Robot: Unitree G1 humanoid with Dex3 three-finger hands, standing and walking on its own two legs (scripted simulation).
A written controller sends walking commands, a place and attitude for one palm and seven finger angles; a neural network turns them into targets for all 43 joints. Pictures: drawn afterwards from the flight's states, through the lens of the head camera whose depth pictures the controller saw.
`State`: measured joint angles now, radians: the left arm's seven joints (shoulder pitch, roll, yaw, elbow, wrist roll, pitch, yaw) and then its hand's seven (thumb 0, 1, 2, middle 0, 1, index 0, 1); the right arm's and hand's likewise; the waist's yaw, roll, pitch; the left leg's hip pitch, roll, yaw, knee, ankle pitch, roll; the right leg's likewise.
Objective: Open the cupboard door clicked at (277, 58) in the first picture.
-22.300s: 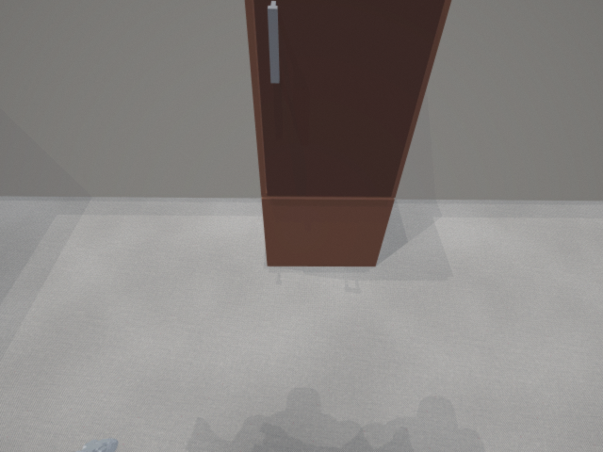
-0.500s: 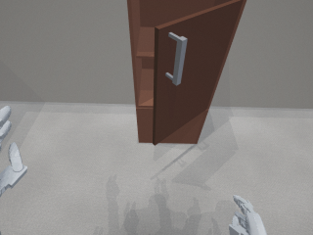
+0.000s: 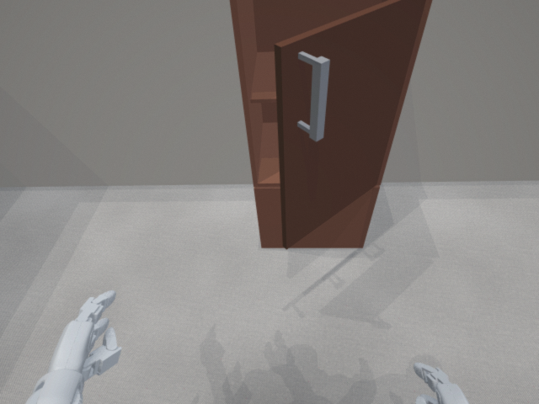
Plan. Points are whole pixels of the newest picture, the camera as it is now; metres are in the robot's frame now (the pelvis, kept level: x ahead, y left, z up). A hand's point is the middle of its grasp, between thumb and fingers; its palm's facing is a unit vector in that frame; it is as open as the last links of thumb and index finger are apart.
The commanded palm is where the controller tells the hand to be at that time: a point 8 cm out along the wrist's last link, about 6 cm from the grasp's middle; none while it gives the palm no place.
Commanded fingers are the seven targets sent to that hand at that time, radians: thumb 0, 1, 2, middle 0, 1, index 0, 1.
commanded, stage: let the arm hang, fingers relaxed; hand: left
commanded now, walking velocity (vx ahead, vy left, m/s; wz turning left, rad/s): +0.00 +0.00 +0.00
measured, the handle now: (310, 98) +0.61 -0.04 +0.15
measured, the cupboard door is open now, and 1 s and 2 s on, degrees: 41 41 41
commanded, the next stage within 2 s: look to check the result in 0.96 s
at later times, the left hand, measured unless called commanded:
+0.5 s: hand out of the picture -0.07 +0.16 -0.16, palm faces +0.08 -0.97 -0.21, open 7.3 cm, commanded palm none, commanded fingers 0.00 0.90 0.90 -0.20 -0.30 -0.20 -0.30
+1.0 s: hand out of the picture +0.02 +0.14 -0.17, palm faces +0.09 -0.98 -0.18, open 7.3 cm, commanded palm none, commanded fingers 0.00 0.90 0.90 -0.20 -0.30 -0.20 -0.30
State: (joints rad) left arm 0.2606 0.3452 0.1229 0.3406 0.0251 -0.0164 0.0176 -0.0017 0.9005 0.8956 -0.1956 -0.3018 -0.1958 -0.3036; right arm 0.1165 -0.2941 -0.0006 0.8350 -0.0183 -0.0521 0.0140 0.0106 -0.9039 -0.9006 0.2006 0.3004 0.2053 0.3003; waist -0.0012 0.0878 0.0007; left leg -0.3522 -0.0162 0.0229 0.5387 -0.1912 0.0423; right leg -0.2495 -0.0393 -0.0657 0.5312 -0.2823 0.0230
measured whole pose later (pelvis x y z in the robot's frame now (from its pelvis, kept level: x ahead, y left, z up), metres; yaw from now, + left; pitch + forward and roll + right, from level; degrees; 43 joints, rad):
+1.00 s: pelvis +0.03 -0.02 +0.01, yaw +2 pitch -2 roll +0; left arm 0.28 0.11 0.02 1.15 0.00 0.00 0.04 0.00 0.92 0.89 -0.20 -0.30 -0.20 -0.30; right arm 0.28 -0.13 0.00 1.15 -0.02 0.01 -0.04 0.01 -0.91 -0.90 0.20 0.30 0.20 0.30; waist -0.01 0.02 0.05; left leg -0.22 -0.01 -0.01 0.45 -0.20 0.01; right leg -0.11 -0.03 -0.10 0.44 -0.30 -0.01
